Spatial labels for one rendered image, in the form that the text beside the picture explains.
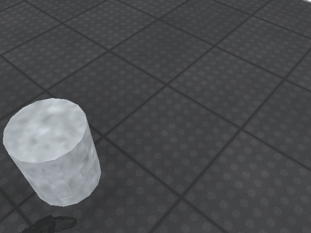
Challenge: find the robot left hand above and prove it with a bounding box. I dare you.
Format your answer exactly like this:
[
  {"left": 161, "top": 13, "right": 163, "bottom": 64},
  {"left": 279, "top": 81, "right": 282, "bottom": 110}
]
[{"left": 19, "top": 215, "right": 77, "bottom": 233}]

